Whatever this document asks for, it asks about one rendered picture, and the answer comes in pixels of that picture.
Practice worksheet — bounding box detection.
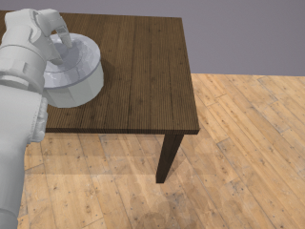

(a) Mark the table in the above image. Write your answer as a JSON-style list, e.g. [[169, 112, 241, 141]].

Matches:
[[0, 10, 200, 184]]

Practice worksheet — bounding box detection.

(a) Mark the lid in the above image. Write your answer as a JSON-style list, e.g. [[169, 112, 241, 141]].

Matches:
[[43, 32, 101, 90]]

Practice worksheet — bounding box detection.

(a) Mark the robot left upper arm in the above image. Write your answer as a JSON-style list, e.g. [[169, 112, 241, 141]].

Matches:
[[0, 85, 49, 229]]

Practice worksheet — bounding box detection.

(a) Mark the robot left forearm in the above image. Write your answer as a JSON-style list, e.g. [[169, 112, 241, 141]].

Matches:
[[0, 9, 52, 94]]

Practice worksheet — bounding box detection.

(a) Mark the robot left hand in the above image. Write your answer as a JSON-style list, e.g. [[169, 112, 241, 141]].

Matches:
[[39, 9, 72, 66]]

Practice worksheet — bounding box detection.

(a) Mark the knob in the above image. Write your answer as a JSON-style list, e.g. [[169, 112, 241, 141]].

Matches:
[[54, 43, 69, 59]]

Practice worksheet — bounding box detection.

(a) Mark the pot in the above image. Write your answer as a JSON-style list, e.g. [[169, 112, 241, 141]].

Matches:
[[42, 61, 104, 108]]

